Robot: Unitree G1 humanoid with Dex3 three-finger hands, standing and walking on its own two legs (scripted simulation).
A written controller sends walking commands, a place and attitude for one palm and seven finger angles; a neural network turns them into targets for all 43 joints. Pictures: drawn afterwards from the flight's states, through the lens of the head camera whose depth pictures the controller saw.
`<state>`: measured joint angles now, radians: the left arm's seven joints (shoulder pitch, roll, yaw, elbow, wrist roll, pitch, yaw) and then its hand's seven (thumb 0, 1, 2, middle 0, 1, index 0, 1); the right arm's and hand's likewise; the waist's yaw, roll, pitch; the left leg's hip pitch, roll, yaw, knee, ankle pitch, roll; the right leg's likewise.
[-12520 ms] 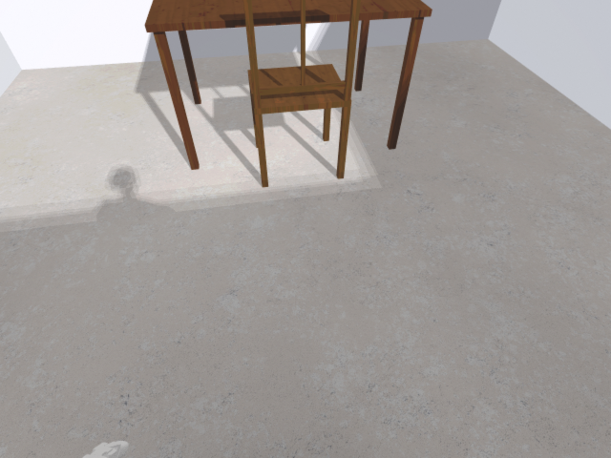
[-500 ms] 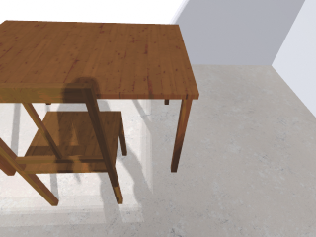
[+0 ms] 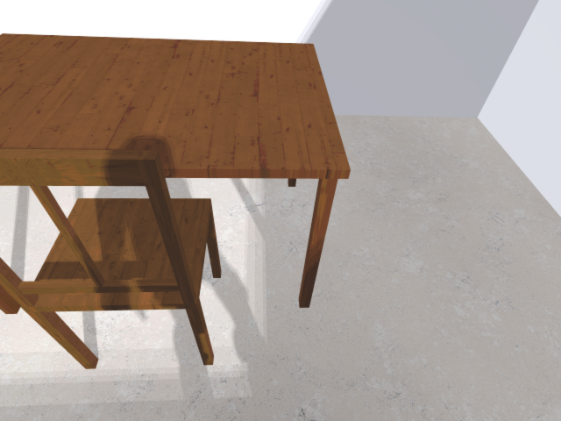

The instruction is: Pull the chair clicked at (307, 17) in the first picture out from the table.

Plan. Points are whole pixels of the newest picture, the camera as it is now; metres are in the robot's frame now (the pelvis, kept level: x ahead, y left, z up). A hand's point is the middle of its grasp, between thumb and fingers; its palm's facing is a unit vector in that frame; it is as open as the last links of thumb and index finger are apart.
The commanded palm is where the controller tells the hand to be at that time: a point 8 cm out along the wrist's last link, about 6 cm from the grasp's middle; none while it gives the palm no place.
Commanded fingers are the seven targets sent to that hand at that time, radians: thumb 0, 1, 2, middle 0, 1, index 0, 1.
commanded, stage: look again from close up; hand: left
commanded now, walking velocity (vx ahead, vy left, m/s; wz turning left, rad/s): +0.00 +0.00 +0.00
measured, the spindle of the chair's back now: (73, 240) +0.45 +0.45 -0.08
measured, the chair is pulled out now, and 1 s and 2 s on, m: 0.00 0.00 0.00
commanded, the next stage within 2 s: none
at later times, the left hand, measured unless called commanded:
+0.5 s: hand out of the picture -0.01 +0.14 -0.18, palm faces +0.05 -0.99 -0.13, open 7.3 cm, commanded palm none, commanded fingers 0.00 0.90 0.90 -0.20 -0.30 -0.20 -0.30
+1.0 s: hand out of the picture +0.00 +0.14 -0.18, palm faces +0.05 -0.99 -0.13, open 7.3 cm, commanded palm none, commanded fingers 0.00 0.90 0.90 -0.20 -0.30 -0.20 -0.30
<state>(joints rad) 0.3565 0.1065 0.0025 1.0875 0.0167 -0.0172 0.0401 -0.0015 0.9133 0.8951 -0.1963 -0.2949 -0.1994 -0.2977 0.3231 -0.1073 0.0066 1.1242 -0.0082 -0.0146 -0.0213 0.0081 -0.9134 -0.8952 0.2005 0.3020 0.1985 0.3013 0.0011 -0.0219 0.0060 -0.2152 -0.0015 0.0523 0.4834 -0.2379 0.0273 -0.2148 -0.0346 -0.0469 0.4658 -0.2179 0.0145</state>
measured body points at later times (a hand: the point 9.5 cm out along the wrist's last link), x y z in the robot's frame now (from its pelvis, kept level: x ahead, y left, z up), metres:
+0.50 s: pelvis +0.01 +0.00 +0.00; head +0.01 +0.01 +0.45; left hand -0.01 +0.20 -0.16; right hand +0.00 -0.21 -0.16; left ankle +0.02 +0.10 -0.74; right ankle +0.02 -0.13 -0.74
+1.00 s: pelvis +0.02 -0.01 +0.00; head +0.02 +0.00 +0.45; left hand +0.00 +0.19 -0.16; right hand +0.00 -0.21 -0.16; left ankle +0.02 +0.10 -0.74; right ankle +0.02 -0.13 -0.74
